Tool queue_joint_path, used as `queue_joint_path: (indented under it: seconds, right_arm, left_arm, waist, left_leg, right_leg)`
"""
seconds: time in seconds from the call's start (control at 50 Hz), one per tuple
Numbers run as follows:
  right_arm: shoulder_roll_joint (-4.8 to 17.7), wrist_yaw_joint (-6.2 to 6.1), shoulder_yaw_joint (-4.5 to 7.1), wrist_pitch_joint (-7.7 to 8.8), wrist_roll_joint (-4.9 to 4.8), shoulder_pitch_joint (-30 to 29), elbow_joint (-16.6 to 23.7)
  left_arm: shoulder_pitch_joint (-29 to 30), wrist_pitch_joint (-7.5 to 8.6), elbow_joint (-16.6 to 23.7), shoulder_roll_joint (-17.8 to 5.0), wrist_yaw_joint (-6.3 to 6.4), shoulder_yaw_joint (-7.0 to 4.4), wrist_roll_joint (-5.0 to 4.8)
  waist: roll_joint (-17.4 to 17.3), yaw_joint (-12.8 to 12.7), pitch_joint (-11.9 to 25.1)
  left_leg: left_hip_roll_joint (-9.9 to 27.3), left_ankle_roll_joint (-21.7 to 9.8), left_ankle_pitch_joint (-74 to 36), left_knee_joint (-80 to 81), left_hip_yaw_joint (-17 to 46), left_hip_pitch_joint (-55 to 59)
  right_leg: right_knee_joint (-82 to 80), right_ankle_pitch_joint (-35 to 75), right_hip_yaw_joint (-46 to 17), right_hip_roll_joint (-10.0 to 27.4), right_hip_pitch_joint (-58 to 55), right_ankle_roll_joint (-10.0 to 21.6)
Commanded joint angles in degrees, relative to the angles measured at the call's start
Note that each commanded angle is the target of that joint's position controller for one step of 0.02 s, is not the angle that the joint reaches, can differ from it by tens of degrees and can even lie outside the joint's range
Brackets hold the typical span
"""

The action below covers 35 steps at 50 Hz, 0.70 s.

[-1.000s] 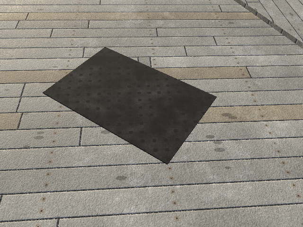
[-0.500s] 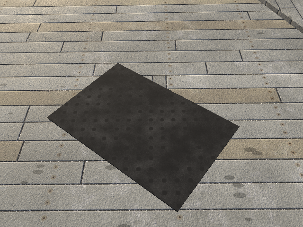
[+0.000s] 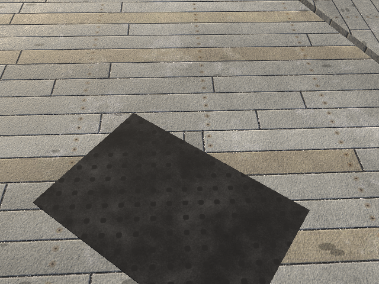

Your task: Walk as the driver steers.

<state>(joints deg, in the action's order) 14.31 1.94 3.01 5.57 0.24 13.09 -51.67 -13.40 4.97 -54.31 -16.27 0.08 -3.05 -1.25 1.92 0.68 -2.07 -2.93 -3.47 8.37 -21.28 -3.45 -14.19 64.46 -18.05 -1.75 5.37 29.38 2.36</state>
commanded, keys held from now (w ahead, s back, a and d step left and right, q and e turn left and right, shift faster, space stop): w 0.88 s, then w+e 0.12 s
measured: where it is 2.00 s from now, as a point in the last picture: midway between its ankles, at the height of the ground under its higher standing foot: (221, 144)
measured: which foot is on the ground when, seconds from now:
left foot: down 0.00-0.34, up 0.36-0.88, down 0.90-1.00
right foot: up 0.00-0.32, down 0.34-0.92, up 0.94-1.00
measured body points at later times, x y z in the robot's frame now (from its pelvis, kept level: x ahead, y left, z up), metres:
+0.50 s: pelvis +0.29 -0.07 +0.00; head +0.31 -0.09 +0.44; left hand +0.39 +0.20 -0.12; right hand +0.34 -0.35 -0.14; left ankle +0.21 +0.08 -0.65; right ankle +0.33 -0.15 -0.74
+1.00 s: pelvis +0.57 -0.02 -0.01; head +0.60 -0.01 +0.43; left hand +0.57 +0.25 -0.16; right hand +0.73 -0.28 -0.12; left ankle +0.65 +0.07 -0.74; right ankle +0.41 -0.15 -0.65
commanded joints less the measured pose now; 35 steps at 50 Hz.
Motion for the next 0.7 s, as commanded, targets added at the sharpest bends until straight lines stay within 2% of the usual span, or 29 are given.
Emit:
queue_joint_path:
  seconds: [0.02, 0.04, 0.06, 0.08, 0.14, 0.16, 0.18, 0.24, 0.28, 0.3, 0.32, 0.34, 0.36, 0.38, 0.4, 0.42, 0.44, 0.46, 0.48, 0.5, 0.52, 0.54, 0.56, 0.58, 0.6, 0.66, 0.7]
  right_arm:
    - [7.7, -0.42, 1.56, 1.25, -0.11, -0.8, 2.4]
    - [8.4, -0.87, 1.78, 1.14, 0.1, 0.3, 2.0]
    - [9.0, -1.23, 1.94, 1.01, 0.02, 1.3, 1.5]
    - [8.7, -1.53, 1.88, 0.78, -0.2, 1.9, 1.3]
    - [9.2, -2.12, 1.95, 0.49, -0.76, 5.0, 0.0]
    - [8.6, -2.19, 1.76, 0.42, -1.0, 7.0, -0.8]
    - [9.9, -2.17, 2.08, 0.24, -1.01, 7.7, -1.3]
    - [9.7, -2.4, 2.3, -0.6, -1.32, 9.5, -2.7]
    - [10.6, -2.69, 2.75, -1.22, -1.53, 8.6, -2.8]
    - [10.9, -2.76, 2.86, -1.52, -1.49, 7.8, -2.7]
    - [10.8, -2.8, 2.78, -1.9, -1.44, 6.6, -2.4]
    - [9.2, -2.82, 2.14, -2.18, -1.04, 7.0, -2.1]
    - [6.7, -2.94, 0.93, -2.16, 0.35, 8.7, -0.6]
    - [-0.2, -2.23, -0.84, -0.75, -0.42, 15.6, -0.8]
    - [6.8, -2.02, 0.58, 0.53, -1.89, 11.1, -1.1]
    - [9.2, -1.86, 1.26, 1.35, -2.94, 5.6, 0.6]
    - [8.7, -2.26, 1.23, 1.49, -2.62, 3.2, 0.9]
    - [8.3, -2.58, 1.62, 1.17, -1.61, 1.9, 1.1]
    - [7.4, -2.54, 1.71, 0.67, -1.25, 2.9, 1.0]
    - [5.8, -2.52, 1.57, -0.01, -1.28, 4.2, 0.8]
    - [5.6, -2.71, 1.69, -0.79, -1.16, 3.5, 0.7]
    - [4.5, -2.71, 1.5, -1.19, -1.25, 3.3, 1.2]
    - [5.1, -2.77, 1.51, -1.39, -0.68, 1.4, 1.7]
    - [4.9, -2.71, 1.56, -1.36, -0.55, -0.6, 2.7]
    - [5.0, -2.76, 1.63, -1.31, -0.52, -2.7, 3.1]
    - [3.7, -2.1, 1.21, -0.86, -0.55, -8.1, 4.7]
    - [3.0, -1.72, 0.74, -0.67, -0.88, -12.2, 5.8]
  left_arm:
    - [-2.3, -0.74, 2.6, -2.4, 0.38, -0.81, 0.54]
    - [-0.3, -0.82, 3.3, -2.7, 0.5, -0.91, 0.88]
    - [2.1, -0.68, 4.2, -2.5, 0.42, -0.79, 1.03]
    - [4.0, -0.49, 4.8, -2.3, 0.21, -0.69, 1.09]
    - [10.5, 0.08, 6.4, -1.5, -0.31, -0.3, 0.8]
    - [12.5, 0.17, 6.9, -1.6, -0.55, -0.27, 0.76]
    - [13.9, 0.2, 7.6, -1.0, -0.77, 0.04, 0.45]
    - [17.2, 0.5, 9.4, -2.3, -1.73, -0.08, 0.16]
    - [16.0, 0.82, 9.7, -3.7, -2.24, -0.45, 0.16]
    - [14.0, 0.96, 9.3, -4.7, -2.33, -0.9, 0.15]
    - [8.8, 1.02, 7.9, -6.1, -2.25, -1.78, 0.26]
    - [-0.8, 0.95, 4.9, -8.7, -1.82, -3.26, 0.42]
    - [-10.8, 0.7, 3.1, -13.4, -1.28, -4.41, 0.99]
    - [-12.2, 0.52, 1.9, -15.6, -1.87, -4.68, 0.96]
    - [-10.1, 0.74, 2.7, -9.8, -1.98, -3.11, 0.25]
    - [-5.3, 0.98, 3.8, -7.4, -1.74, -2.36, 0.33]
    - [-1.0, 1.1, 4.7, -6.4, -1.74, -1.95, 0.85]
    - [1.4, 1.17, 5.1, -4.9, -1.84, -1.54, 1.38]
    - [1.9, 1.39, 4.9, -4.1, -1.94, -1.23, 1.99]
    - [1.9, 1.47, 4.4, -4.2, -1.98, -1.31, 1.91]
    - [1.3, 1.6, 4.0, -2.9, -2.0, -1.02, 1.66]
    - [0.9, 1.72, 3.5, -5.7, -1.63, -1.59, 1.68]
    - [-0.4, 1.86, 3.1, -5.3, -1.4, -1.58, 1.19]
    - [-1.2, 1.66, 2.5, -6.5, -1.02, -1.84, 1.28]
    - [-2.1, 1.46, 2.2, -6.5, -0.65, -1.9, 1.36]
    - [-4.1, 1.02, 1.5, -6.3, -0.06, -1.6, 0.87]
    - [-6.3, 0.86, 0.5, -7.0, 0.11, -1.73, 0.69]
  waist:
    - [-5.6, -2.1, 1.8]
    - [-4.5, -1.6, 1.2]
    - [-4.8, -1.0, 0.4]
    - [-4.5, -0.5, -0.2]
    - [-4.8, 1.7, -1.1]
    - [-4.3, 2.6, -1.3]
    - [-5.9, 2.9, -1.6]
    - [-5.2, 3.1, -2.5]
    - [-5.8, 1.4, -1.7]
    - [-6.4, 0.0, -0.4]
    - [-6.4, -3.1, 2.8]
    - [-5.4, -6.9, 8.9]
    - [3.4, -9.1, 17.7]
    - [17.9, -4.8, 23.1]
    - [9.9, -6.8, 18.8]
    - [7.0, -6.2, 11.4]
    - [1.8, -4.4, 7.9]
    - [0.3, -3.0, 4.8]
    - [1.9, -1.4, 4.5]
    - [2.7, -0.3, 4.8]
    - [1.2, -0.3, 3.9]
    - [3.2, 0.5, 3.2]
    - [1.7, -0.4, 1.7]
    - [1.7, -0.4, 1.2]
    - [0.3, -1.0, 1.0]
    - [0.3, -2.5, -0.2]
    - [0.7, -4.0, -1.1]
  left_leg:
    - [15.7, -10.7, -8.5, 14.2, 14.0, 3.7]
    - [16.0, -11.1, -8.2, 15.0, 13.4, 4.1]
    - [16.1, -11.1, -9.3, 15.4, 12.5, 4.2]
    - [15.0, -10.3, -9.8, 15.4, 10.4, 4.7]
    - [12.9, -8.1, -8.6, 15.7, 6.9, 5.3]
    - [12.4, -7.6, -9.2, 15.5, 6.1, 6.9]
    - [13.8, -7.9, -7.8, 15.2, 6.8, 7.9]
    - [16.7, -7.3, -9.1, 12.5, 7.4, 14.4]
    - [18.6, -6.3, -12.4, 9.8, 8.2, 17.3]
    - [18.4, -5.7, -18.7, 7.0, 7.7, 18.1]
    - [16.6, -4.6, -28.1, 0.5, 5.9, 17.8]
    - [13.4, -3.0, -30.1, -11.1, 3.7, 13.1]
    - [9.0, -0.8, -12.0, -30.6, 0.6, 0.9]
    - [-1.3, 2.1, 24.3, -47.3, 4.4, -20.8]
    - [2.1, 1.0, 25.0, -53.5, 10.7, -27.5]
    - [4.9, -0.1, 19.4, -53.4, 9.5, -30.3]
    - [8.0, -0.1, 13.7, -50.8, 8.1, -27.8]
    - [9.7, 0.2, 10.4, -47.5, 7.7, -25.6]
    - [11.0, 0.4, 8.7, -45.7, 8.1, -21.8]
    - [11.4, 0.8, 7.8, -43.9, 8.0, -20.3]
    - [11.7, 0.6, 6.6, -42.7, 7.4, -20.0]
    - [11.8, 1.4, 5.0, -40.5, 7.2, -21.0]
    - [12.2, 2.1, 3.3, -38.2, 6.9, -22.8]
    - [12.1, 2.9, 0.1, -34.5, 6.9, -24.9]
    - [12.1, 3.3, -2.6, -31.6, 6.6, -25.7]
    - [10.5, 3.4, -11.6, -20.6, 4.9, -24.6]
    - [9.3, 3.3, -14.9, -15.3, 3.6, -23.0]
  right_leg:
    - [-4.6, 5.7, -1.5, 3.7, 6.3, -1.3]
    - [-7.5, 8.7, -1.8, 4.1, 8.1, -2.0]
    - [-11.6, 11.6, -1.7, 4.1, 9.0, -2.5]
    - [-16.0, 14.8, -1.2, 3.8, 9.0, -2.8]
    - [-26.9, 23.2, 1.2, 1.2, 6.2, -2.6]
    - [-29.0, 24.2, 1.8, 0.3, 6.0, -2.4]
    - [-30.6, 24.5, 1.8, 0.1, 5.6, -2.3]
    - [-33.7, 20.7, 0.7, -0.1, 7.6, -0.7]
    - [-35.1, 16.8, 0.6, -0.6, 5.3, 0.8]
    - [-35.5, 14.6, 1.8, -1.8, 1.6, 1.5]
    - [-36.8, 13.8, 3.9, -3.9, -5.9, 2.7]
    - [-36.0, 14.7, 3.7, -4.0, -19.9, 4.5]
    - [-35.2, 14.8, -10.7, 7.7, -36.8, 8.4]
    - [-44.3, 1.4, -38.0, 17.4, -52.1, 17.3]
    - [-47.5, -5.5, -38.0, 15.7, -49.3, 14.9]
    - [-48.3, -2.6, -29.3, 13.9, -42.1, 12.3]
    - [-49.6, 4.0, -23.2, 12.0, -34.3, 11.1]
    - [-51.3, 9.2, -18.7, 10.2, -27.9, 10.7]
    - [-52.1, 15.7, -15.5, 9.1, -24.3, 10.3]
    - [-53.7, 15.6, -14.1, 8.7, -22.8, 10.9]
    - [-55.1, 16.3, -11.2, 6.6, -21.7, 9.9]
    - [-56.2, 18.0, -10.5, 8.1, -20.4, 11.3]
    - [-56.5, 23.2, -8.5, 7.3, -20.7, 11.2]
    - [-57.1, 23.0, -7.9, 7.8, -21.5, 11.5]
    - [-57.7, 22.0, -7.1, 7.2, -22.0, 11.0]
    - [-58.1, 23.5, -2.4, 4.8, -22.7, 9.0]
    - [-58.8, 20.5, -1.6, 4.8, -23.4, 8.7]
